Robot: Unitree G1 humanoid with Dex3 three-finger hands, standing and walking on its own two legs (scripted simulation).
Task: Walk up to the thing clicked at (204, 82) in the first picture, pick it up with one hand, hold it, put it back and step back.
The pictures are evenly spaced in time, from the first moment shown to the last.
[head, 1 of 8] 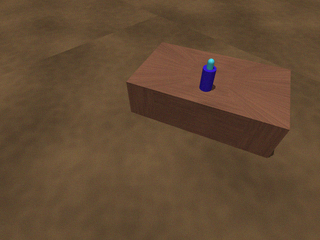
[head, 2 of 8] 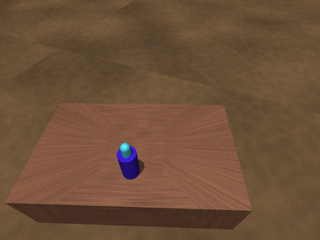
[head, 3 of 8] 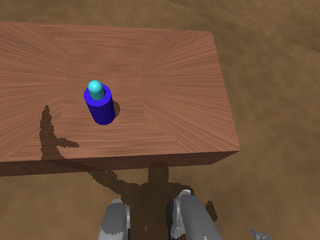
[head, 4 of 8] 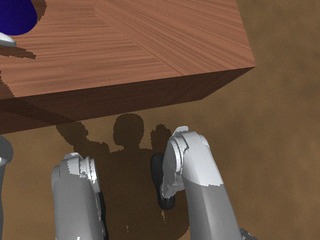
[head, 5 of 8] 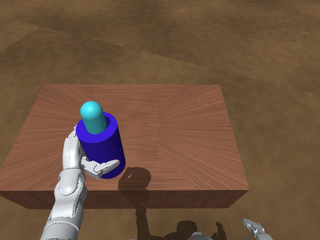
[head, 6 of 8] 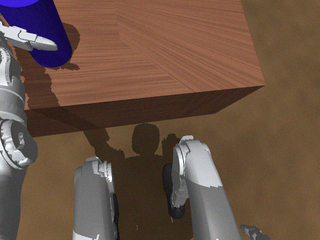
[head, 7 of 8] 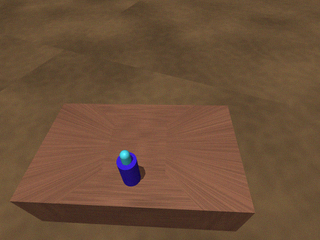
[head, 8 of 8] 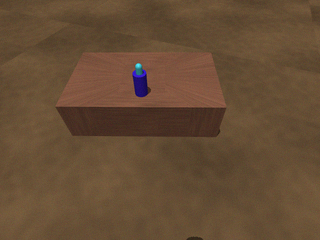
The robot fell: no
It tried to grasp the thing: yes
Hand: left
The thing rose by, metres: 0.36
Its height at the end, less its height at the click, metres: +0.00
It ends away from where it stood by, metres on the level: 0.03
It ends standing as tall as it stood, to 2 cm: yes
